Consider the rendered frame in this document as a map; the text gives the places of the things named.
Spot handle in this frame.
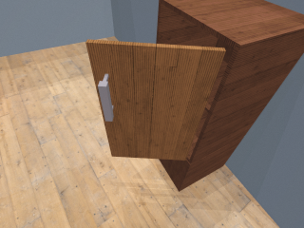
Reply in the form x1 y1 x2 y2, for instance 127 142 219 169
98 73 114 122

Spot cupboard door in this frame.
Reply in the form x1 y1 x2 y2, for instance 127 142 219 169
85 39 226 161

